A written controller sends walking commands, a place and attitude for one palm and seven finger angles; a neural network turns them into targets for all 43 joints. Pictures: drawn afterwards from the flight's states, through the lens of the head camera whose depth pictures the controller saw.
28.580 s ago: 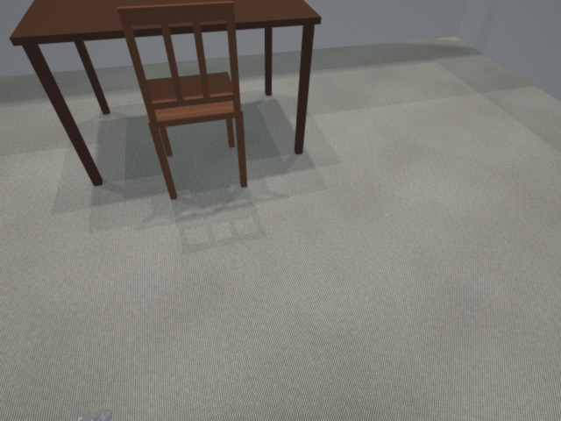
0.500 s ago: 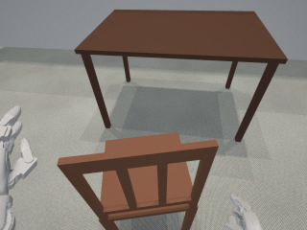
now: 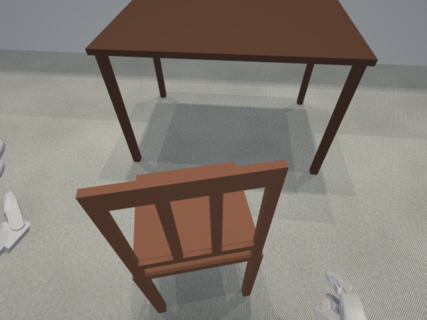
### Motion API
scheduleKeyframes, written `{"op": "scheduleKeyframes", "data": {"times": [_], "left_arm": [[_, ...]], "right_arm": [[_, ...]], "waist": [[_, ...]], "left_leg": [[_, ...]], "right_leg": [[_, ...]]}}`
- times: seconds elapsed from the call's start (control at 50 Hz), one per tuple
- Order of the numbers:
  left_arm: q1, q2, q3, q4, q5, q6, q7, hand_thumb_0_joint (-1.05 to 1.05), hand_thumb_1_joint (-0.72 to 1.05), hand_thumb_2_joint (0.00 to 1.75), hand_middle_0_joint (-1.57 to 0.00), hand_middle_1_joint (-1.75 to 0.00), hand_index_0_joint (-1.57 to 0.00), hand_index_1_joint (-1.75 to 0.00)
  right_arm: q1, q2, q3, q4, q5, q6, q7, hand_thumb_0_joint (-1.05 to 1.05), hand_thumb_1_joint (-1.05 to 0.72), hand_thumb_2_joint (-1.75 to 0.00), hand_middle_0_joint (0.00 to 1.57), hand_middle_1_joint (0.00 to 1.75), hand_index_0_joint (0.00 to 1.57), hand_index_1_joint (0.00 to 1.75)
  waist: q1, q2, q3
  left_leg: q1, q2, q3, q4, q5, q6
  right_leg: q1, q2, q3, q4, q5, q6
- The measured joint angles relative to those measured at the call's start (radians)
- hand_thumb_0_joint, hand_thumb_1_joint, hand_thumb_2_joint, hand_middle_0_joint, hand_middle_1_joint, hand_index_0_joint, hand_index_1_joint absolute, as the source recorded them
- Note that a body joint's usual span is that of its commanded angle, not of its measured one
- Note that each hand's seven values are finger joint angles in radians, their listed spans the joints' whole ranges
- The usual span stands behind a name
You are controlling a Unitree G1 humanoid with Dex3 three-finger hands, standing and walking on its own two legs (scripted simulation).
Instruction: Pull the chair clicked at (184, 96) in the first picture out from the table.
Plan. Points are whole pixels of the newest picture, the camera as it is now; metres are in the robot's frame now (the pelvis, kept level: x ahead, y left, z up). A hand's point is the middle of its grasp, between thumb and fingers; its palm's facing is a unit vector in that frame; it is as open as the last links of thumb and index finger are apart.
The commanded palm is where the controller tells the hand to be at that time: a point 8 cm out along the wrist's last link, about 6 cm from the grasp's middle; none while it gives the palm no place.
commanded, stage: step back with the hand held close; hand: left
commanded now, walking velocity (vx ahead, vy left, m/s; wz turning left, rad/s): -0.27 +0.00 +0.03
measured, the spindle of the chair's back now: (171, 232) +0.32 +0.14 -0.09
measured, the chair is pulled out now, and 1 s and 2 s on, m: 0.58 0.58 0.58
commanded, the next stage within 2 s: stop stepping back and stand still in 1.06 s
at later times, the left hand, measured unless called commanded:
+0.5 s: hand out of the picture +0.12 +0.28 +0.17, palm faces +0.54 -0.68 -0.50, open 7.4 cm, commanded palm +0.06 +0.31 +0.18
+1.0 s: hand out of the picture +0.10 +0.25 +0.18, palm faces +0.45 -0.78 -0.45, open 7.4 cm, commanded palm +0.02 +0.30 +0.18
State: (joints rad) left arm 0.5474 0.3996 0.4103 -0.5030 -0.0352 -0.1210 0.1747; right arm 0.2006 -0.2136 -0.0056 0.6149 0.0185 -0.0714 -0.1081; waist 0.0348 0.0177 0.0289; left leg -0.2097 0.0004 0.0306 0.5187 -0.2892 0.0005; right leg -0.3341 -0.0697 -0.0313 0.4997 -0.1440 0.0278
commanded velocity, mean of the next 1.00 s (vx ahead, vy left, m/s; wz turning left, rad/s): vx -0.37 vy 0.00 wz -0.03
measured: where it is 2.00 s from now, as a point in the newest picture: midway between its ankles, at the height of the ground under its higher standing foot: outside the picture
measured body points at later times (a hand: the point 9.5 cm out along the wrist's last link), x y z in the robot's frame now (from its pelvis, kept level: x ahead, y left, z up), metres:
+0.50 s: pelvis -0.06 +0.00 -0.01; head -0.06 +0.00 +0.44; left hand +0.09 +0.32 +0.20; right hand +0.11 -0.24 -0.10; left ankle -0.01 +0.12 -0.73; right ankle +0.07 -0.13 -0.73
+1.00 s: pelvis -0.10 -0.01 +0.00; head -0.06 +0.01 +0.45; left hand +0.07 +0.29 +0.20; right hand +0.09 -0.24 -0.08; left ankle -0.11 +0.10 -0.70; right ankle -0.10 -0.14 -0.73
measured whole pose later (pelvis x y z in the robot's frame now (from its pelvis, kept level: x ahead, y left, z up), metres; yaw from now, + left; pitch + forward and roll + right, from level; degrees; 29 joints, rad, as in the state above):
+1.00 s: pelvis -0.10 -0.01 +0.00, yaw +3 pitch +3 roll +0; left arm 0.46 0.41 0.40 -0.53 -0.01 -0.25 0.13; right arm 0.16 -0.20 0.00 0.69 -0.01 -0.16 -0.07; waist 0.02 -0.06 0.02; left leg -0.44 -0.02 0.01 0.83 -0.41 0.01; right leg -0.29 -0.02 0.01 0.50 -0.26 0.01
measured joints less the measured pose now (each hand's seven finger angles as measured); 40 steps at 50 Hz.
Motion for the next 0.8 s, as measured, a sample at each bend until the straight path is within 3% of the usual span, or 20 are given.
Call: {"op": "scheduleKeyframes", "data": {"times": [0.14,0.22,0.28,0.36,0.44,0.56,0.64,0.72,0.76,0.8], "left_arm": [[-0.033,-0.028,-0.035,0.020,0.013,0.005,0.010,0.02,0.89,0.90,-0.21,-0.30,-0.21,-0.30],[-0.024,-0.001,-0.032,-0.013,0.018,-0.001,0.013,0.02,0.89,0.90,-0.21,-0.30,-0.21,-0.30],[-0.007,0.035,-0.006,-0.042,0.023,-0.018,0.016,0.02,0.89,0.90,-0.22,-0.30,-0.22,-0.30],[0.007,0.068,0.034,-0.040,0.037,-0.050,0.017,0.02,0.89,0.90,-0.22,-0.30,-0.22,-0.30],[-0.004,0.062,0.056,-0.009,0.043,-0.074,0.017,0.02,0.89,0.90,-0.22,-0.30,-0.22,-0.30],[-0.067,-0.008,0.024,-0.003,0.045,-0.077,0.019,0.02,0.89,0.90,-0.21,-0.30,-0.21,-0.30],[-0.066,0.019,0.024,-0.078,0.041,-0.090,0.014,0.02,0.89,0.90,-0.21,-0.30,-0.21,-0.30],[-0.045,0.062,0.049,-0.103,0.052,-0.111,0.000,0.02,0.89,0.90,-0.22,-0.30,-0.22,-0.30],[-0.025,0.077,0.073,-0.097,0.045,-0.123,-0.005,0.02,0.89,0.90,-0.22,-0.30,-0.22,-0.30],[-0.004,0.090,0.107,-0.084,0.033,-0.137,-0.006,0.02,0.89,0.90,-0.22,-0.30,-0.22,-0.30]], "right_arm": [[0.010,-0.012,0.011,-0.002,-0.004,-0.017,0.001,0.01,-0.90,-0.90,0.20,0.30,0.20,0.30],[0.020,-0.013,0.018,-0.007,-0.008,-0.025,0.000,0.01,-0.90,-0.90,0.20,0.30,0.20,0.30],[0.035,-0.008,0.015,-0.014,-0.005,-0.034,0.000,0.01,-0.90,-0.90,0.20,0.30,0.20,0.30],[0.062,0.002,0.004,-0.019,0.003,-0.047,0.005,0.01,-0.90,-0.90,0.20,0.30,0.20,0.30],[0.067,0.004,-0.004,-0.003,-0.002,-0.062,0.009,0.01,-0.90,-0.90,0.20,0.30,0.20,0.30],[0.031,-0.014,0.000,0.016,-0.017,-0.076,0.021,0.01,-0.90,-0.90,0.20,0.30,0.20,0.30],[-0.011,-0.010,0.007,0.015,-0.029,-0.085,0.028,0.01,-0.90,-0.90,0.20,0.30,0.20,0.30],[-0.002,0.017,-0.011,0.006,-0.023,-0.102,0.025,0.01,-0.90,-0.90,0.20,0.30,0.20,0.30],[0.014,0.037,-0.014,0.012,-0.012,-0.106,0.029,0.01,-0.90,-0.90,0.20,0.30,0.20,0.30],[0.021,0.053,-0.008,0.021,-0.010,-0.116,0.032,0.01,-0.90,-0.90,0.20,0.30,0.20,0.30]], "waist": [[-0.001,0.003,-0.005],[-0.017,-0.014,0.006],[-0.037,-0.023,0.014],[-0.054,-0.028,0.008],[-0.040,-0.030,0.002],[-0.007,-0.021,0.015],[-0.012,-0.053,0.055],[-0.048,-0.018,0.044],[-0.043,-0.016,0.007],[-0.019,-0.034,-0.028]], "left_leg": [[-0.082,0.013,-0.005,0.062,-0.030,0.012],[-0.114,0.015,-0.013,0.061,-0.002,0.014],[-0.123,0.013,-0.026,0.058,0.055,0.007],[-0.138,0.000,-0.048,0.090,0.041,0.008],[-0.155,-0.012,-0.048,0.141,0.010,0.012],[-0.217,-0.003,-0.042,0.190,-0.126,0.029],[-0.230,-0.004,-0.031,0.153,0.006,0.023],[-0.248,0.025,-0.064,0.161,0.086,0.015],[-0.258,0.031,-0.070,0.155,0.075,0.006],[-0.270,0.036,-0.050,0.146,0.078,-0.004]], "right_leg": [[-0.049,0.015,-0.004,-0.014,0.029,-0.013],[-0.073,0.019,-0.009,-0.016,-0.003,-0.015],[-0.078,0.020,-0.015,-0.009,-0.014,-0.012],[-0.082,0.024,-0.002,0.022,-0.018,-0.009],[-0.090,0.020,0.016,0.049,0.051,-0.009],[-0.128,0.028,0.019,0.049,-0.018,-0.021],[-0.155,0.020,0.024,0.062,-0.013,-0.016],[-0.151,0.067,0.029,0.281,-0.164,-0.010],[-0.091,0.080,0.027,0.314,-0.198,-0.015],[-0.003,0.071,0.019,0.235,-0.210,-0.024]]}}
